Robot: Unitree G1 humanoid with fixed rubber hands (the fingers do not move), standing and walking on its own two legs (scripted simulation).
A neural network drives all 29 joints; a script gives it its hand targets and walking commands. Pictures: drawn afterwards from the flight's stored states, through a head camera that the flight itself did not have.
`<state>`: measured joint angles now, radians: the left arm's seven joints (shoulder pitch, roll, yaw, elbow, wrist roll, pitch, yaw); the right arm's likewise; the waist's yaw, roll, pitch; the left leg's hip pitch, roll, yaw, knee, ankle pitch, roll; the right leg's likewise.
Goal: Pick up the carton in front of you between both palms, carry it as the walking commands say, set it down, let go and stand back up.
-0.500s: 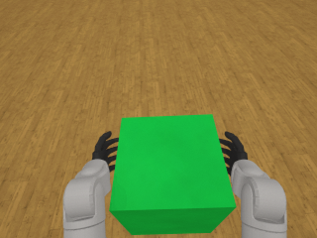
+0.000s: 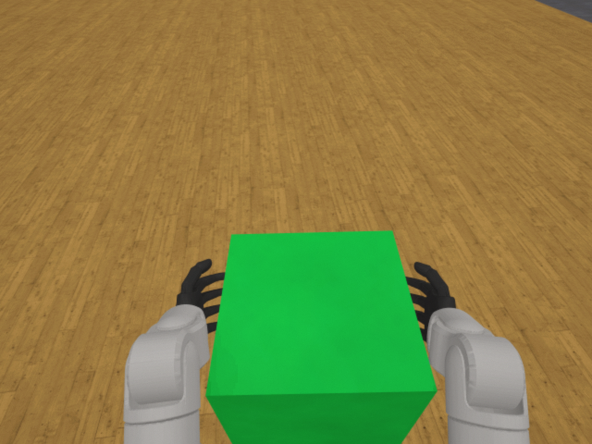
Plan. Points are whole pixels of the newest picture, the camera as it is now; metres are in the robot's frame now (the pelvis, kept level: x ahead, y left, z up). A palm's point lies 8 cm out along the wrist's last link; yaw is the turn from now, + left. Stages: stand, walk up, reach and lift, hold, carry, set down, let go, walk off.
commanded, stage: carry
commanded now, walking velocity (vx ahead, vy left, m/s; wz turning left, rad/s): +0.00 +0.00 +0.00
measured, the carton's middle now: (314, 349) +0.26 +0.00 +0.02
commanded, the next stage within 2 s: hold in 1.14 s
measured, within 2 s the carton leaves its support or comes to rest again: neither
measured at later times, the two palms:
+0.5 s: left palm (187, 351) +0.23 +0.15 +0.07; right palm (442, 356) +0.23 -0.15 +0.07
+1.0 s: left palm (193, 356) +0.24 +0.15 +0.04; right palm (433, 361) +0.24 -0.15 +0.04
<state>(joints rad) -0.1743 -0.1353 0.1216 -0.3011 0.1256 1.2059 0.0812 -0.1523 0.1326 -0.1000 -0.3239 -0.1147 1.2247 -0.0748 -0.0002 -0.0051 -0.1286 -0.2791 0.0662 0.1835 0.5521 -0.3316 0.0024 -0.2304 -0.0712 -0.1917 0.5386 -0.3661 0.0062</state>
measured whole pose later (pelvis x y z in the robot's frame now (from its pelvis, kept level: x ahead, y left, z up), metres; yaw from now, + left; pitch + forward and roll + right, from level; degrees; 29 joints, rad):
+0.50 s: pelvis -0.03 +0.00 +0.00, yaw +0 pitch +2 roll +0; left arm -0.14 -0.13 0.11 -0.14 0.16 1.07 0.06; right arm -0.12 0.13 -0.10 -0.16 -0.15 1.09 -0.05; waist 0.00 0.00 -0.13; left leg -0.26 0.06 0.19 0.50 -0.27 0.01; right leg -0.22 -0.07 -0.19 0.50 -0.31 0.00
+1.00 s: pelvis -0.06 +0.00 +0.00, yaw +0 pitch +2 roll +0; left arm -0.25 -0.15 0.21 0.23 0.26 0.68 0.02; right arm -0.23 0.15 -0.19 0.22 -0.25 0.69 0.00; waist 0.00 0.00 -0.10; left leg -0.30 0.06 0.19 0.49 -0.22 0.02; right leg -0.26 -0.07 -0.19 0.50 -0.26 -0.01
